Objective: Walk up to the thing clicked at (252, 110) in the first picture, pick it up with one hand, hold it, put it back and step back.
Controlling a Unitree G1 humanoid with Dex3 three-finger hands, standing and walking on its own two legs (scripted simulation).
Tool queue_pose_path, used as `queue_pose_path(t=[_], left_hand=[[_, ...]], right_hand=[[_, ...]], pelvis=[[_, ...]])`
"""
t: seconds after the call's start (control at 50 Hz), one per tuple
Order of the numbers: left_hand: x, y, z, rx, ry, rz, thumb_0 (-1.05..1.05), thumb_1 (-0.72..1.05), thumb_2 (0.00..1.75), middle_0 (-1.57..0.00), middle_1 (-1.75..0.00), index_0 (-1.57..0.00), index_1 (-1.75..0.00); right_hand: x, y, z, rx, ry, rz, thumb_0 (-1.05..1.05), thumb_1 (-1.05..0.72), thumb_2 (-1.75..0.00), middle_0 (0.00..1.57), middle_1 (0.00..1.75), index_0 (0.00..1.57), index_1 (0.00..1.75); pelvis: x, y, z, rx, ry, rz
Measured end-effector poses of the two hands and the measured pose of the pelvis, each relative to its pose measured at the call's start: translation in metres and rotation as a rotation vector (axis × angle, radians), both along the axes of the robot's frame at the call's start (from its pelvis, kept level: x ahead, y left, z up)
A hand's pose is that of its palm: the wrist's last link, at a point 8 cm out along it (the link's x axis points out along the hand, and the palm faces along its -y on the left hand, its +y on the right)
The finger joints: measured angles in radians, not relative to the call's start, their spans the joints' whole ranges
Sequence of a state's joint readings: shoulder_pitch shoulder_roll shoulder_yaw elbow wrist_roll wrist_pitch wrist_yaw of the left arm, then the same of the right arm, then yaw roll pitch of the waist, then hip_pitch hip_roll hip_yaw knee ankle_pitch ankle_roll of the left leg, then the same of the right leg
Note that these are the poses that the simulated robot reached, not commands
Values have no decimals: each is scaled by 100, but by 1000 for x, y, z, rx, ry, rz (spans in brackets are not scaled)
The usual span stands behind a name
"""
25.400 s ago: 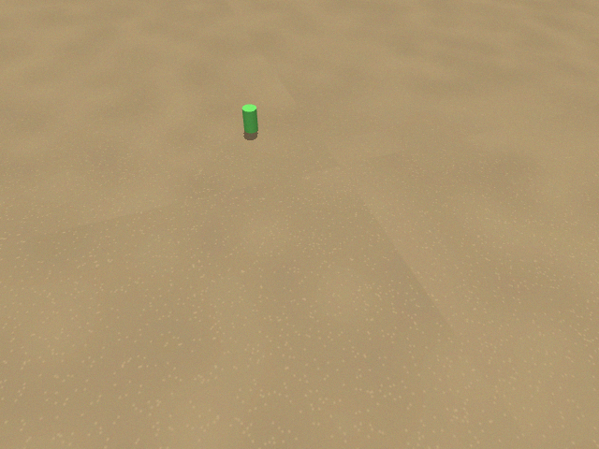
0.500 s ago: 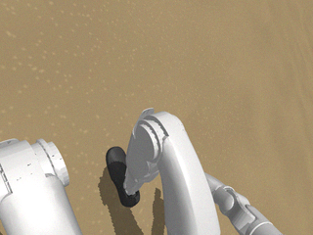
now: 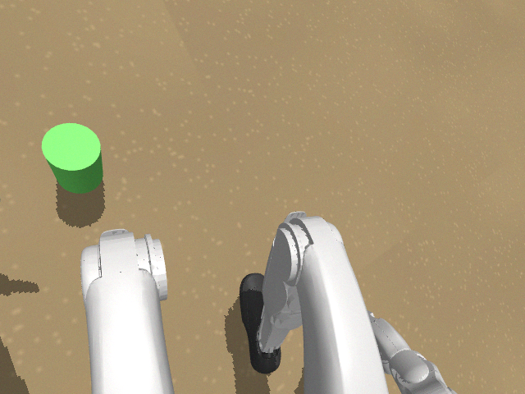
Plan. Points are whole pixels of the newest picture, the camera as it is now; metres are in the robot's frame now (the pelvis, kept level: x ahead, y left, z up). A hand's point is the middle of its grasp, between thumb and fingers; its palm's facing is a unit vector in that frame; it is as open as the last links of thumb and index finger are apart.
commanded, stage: home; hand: left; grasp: from the side
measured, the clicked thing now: (76, 161) +0.47 +0.25 -0.26
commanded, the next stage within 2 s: none
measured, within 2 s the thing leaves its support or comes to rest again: neither
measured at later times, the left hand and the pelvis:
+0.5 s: hand out of the picture +0.30 +0.31 +0.09, palm faces +0.25 -0.86 -0.44, open 17.3 cm; pelvis +0.03 -0.02 +0.18, yaw +8 degrees
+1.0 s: hand out of the picture +0.25 +0.22 +0.29, palm faces +0.27 -0.91 -0.33, open 17.6 cm; pelvis +0.10 -0.01 +0.37, yaw +11 degrees
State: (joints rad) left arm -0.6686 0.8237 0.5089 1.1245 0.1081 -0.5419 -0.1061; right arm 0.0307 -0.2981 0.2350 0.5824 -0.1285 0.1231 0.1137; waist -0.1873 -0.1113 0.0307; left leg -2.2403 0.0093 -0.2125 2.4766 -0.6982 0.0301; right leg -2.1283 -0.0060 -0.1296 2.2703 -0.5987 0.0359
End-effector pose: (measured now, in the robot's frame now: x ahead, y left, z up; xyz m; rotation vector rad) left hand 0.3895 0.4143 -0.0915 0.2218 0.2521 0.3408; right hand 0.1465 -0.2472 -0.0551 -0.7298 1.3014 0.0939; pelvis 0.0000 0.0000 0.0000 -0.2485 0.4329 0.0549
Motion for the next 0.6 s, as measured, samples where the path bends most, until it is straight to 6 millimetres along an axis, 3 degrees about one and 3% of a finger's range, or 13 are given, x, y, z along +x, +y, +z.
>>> queue_pose_path(t=[0.12,0.18,0.26,0.4,0.6], left_hand=[[-33,24,53,111,121,70,-1,-53,7,-7,-6,-7,-6],[-53,19,78,144,193,74,-1,-53,7,-6,-6,-6,-6],[-78,-3,106,152,279,62,-1,-54,6,-6,-6,-6,-6],[-109,-46,165,115,366,64,-1,-51,8,-6,-7,-7,-7],[-129,-84,254,41,454,127,-1,-53,6,-6,-6,-6,-6]], right_hand=[[0,2,-1,86,-5,-125,1,-91,-90,21,30,21,31],[5,5,4,131,-15,-172,1,-91,-90,21,30,21,31],[20,9,22,180,-52,-203,1,-90,-90,21,30,21,31],[63,16,85,230,-183,-201,1,-90,-90,21,30,21,30],[117,12,192,258,-385,-184,1,-90,-90,21,30,21,30]], pelvis=[[5,0,24,37,82,20],[6,-1,42,60,114,28],[8,-3,72,85,140,34],[18,-10,138,122,143,45],[46,-19,229,162,84,72]])
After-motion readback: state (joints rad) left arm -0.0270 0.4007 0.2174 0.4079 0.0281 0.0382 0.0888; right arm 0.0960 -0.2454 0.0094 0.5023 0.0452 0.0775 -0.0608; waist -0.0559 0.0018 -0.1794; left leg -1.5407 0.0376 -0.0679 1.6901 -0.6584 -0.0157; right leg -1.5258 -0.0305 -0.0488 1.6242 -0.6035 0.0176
